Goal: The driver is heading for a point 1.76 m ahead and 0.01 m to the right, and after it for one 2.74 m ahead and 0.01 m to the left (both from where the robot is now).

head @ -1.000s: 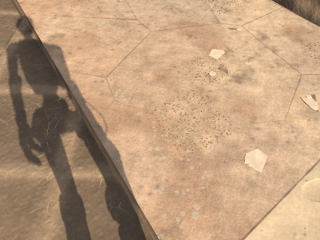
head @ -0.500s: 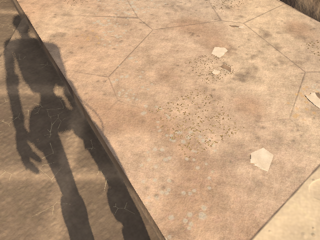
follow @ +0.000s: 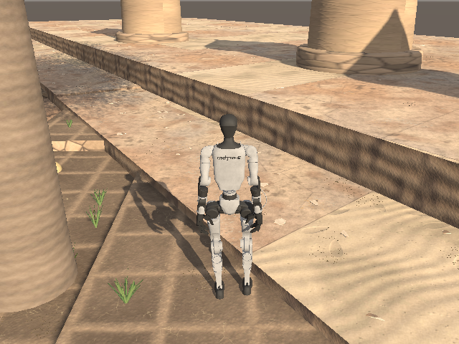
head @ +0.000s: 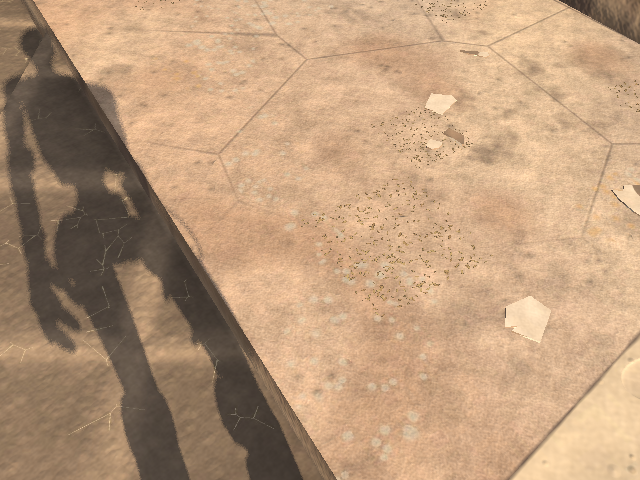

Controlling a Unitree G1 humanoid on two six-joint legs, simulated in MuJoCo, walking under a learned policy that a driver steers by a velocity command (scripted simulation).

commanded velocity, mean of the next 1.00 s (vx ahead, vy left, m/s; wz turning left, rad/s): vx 0.27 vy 0.00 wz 0.00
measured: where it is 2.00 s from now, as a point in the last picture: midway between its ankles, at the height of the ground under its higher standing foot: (317, 312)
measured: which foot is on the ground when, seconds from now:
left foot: down 0.00-0.62, up 0.64-1.00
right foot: down 0.00-0.32, up 0.34-0.60, down 0.62-1.00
